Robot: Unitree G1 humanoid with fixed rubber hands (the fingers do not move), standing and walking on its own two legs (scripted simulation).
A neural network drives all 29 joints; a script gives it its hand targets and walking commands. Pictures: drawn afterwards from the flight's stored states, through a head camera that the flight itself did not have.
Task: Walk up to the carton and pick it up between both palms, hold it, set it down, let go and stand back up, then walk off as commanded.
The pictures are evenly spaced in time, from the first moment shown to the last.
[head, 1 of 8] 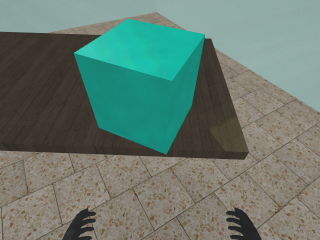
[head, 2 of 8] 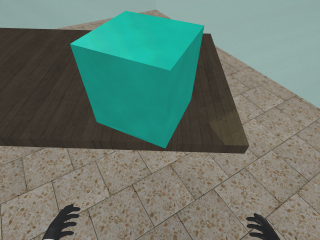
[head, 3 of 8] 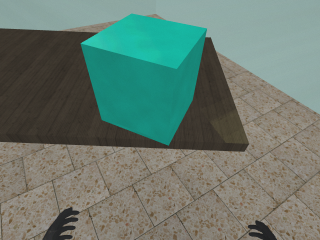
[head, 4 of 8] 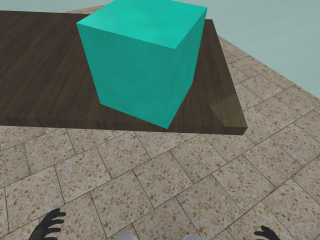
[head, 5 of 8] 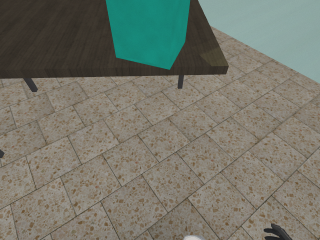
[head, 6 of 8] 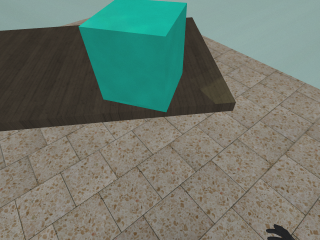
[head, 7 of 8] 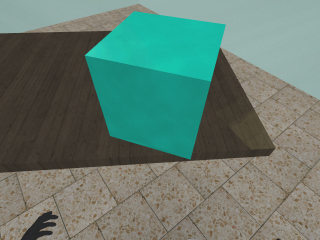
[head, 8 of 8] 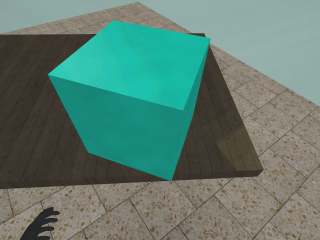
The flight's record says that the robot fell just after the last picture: no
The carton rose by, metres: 0.00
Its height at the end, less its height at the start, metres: +0.00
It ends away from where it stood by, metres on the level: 0.00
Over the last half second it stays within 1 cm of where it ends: yes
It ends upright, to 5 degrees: yes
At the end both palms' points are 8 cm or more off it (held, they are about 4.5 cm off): yes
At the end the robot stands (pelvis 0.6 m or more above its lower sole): yes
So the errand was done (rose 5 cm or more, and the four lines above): no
